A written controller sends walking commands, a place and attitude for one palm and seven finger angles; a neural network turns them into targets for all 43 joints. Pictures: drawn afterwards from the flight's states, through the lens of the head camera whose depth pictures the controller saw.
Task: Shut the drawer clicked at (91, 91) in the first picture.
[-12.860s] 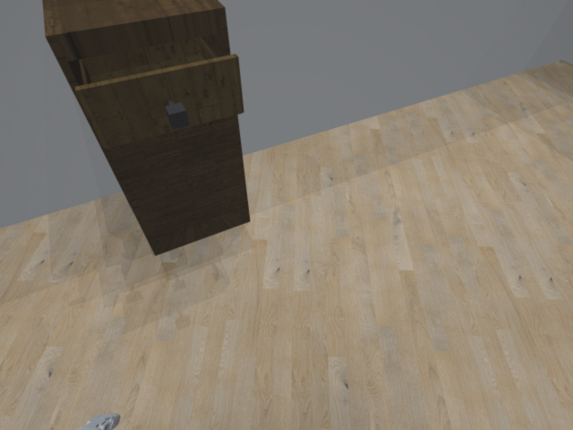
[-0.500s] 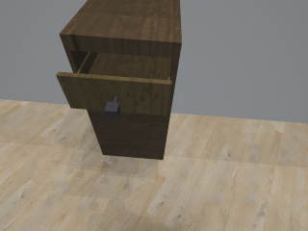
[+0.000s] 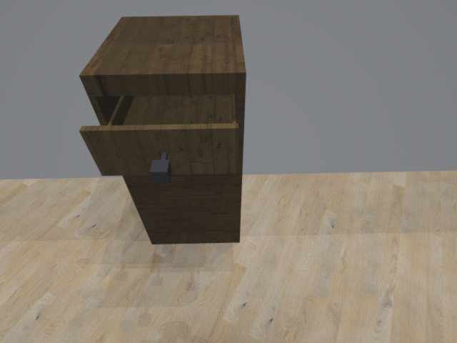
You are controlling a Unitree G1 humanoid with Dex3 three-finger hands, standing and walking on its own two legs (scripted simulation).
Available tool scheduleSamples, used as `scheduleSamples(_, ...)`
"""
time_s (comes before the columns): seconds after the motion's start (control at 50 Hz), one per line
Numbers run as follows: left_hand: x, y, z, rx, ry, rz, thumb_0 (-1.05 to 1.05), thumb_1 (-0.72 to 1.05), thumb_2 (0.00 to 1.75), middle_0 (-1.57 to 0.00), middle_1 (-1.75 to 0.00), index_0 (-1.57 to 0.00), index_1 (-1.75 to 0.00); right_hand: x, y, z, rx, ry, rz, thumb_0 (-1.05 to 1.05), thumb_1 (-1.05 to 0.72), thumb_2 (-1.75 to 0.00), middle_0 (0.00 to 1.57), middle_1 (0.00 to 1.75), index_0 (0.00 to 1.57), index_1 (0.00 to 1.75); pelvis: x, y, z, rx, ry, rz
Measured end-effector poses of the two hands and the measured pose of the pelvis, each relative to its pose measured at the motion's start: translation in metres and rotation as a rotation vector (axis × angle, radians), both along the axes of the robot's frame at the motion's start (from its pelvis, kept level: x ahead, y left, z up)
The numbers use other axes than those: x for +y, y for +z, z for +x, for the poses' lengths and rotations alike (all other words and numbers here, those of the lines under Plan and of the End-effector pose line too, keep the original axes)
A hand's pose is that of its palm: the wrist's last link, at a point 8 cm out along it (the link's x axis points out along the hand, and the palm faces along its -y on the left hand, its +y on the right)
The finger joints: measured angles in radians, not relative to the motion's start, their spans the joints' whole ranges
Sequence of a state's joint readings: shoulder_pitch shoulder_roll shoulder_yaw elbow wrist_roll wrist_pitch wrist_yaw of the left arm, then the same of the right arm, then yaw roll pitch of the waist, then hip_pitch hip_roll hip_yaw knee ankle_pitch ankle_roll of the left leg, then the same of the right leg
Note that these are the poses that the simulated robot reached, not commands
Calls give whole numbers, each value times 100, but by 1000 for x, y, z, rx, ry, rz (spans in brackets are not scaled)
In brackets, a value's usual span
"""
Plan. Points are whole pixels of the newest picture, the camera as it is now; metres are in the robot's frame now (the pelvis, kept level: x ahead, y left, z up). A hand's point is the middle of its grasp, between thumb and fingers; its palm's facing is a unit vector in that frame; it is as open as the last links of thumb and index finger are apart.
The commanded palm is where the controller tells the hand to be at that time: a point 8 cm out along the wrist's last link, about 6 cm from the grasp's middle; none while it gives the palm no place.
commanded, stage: come to a stop and stand still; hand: left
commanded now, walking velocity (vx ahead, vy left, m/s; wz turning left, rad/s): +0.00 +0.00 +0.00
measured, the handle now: (162, 165) +0.53 +0.20 -0.02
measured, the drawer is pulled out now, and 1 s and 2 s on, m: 0.15 0.15 0.15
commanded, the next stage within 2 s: look again from close up in 0.36 s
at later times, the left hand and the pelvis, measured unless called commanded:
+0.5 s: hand out of the picture -0.05 +0.14 -0.18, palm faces +0.04 -0.99 -0.15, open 7.4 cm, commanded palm none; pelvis -0.02 -0.01 +0.00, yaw +0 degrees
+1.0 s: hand out of the picture +0.02 +0.19 -0.18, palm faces +0.01 -0.98 -0.20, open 7.4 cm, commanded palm none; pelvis +0.01 +0.01 +0.00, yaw +0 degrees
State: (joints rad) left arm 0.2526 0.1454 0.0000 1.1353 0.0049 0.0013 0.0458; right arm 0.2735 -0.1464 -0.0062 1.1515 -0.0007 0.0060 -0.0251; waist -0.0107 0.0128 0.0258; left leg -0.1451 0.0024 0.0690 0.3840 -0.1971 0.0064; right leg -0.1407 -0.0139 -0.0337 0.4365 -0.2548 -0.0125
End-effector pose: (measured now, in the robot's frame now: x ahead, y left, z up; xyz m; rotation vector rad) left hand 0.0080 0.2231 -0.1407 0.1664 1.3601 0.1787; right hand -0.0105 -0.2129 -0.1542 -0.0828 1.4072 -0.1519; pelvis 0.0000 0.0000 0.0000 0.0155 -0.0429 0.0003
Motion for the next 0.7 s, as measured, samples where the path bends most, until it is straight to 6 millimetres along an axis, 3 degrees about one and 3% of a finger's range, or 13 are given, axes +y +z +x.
scheduleSamples(0.16,-12,-3,-20,21,3,-21,1,93,90,-20,-30,-20,-30,2,2,-44,87,-17,15,1,-91,-90,20,30,20,30,-8,1,-13,1,-1,-4)
scheduleSamples(0.3,-25,-6,-45,71,22,-53,1,92,90,-20,-30,-19,-29,1,4,-61,119,-28,11,1,-91,-90,20,30,20,30,-10,0,-17,7,-1,-7)
scheduleSamples(0.5,-36,-11,-60,82,24,-74,1,91,90,-20,-30,-20,-30,5,2,-44,63,-6,14,1,-91,-90,20,30,20,30,-7,-2,-20,13,0,-23)
scheduleSamples(0.58,-26,-12,-57,64,8,-65,1,91,90,-20,-30,-20,-30,8,-4,-27,-7,10,17,1,-91,-90,20,30,20,30,0,-8,-21,19,9,-32)
scheduleSamples(0.7,0,-8,-37,21,4,-21,1,91,90,-20,-30,-20,-30,15,-8,-14,-40,28,18,2,-92,-90,20,30,20,30,10,-9,-14,27,6,-17)
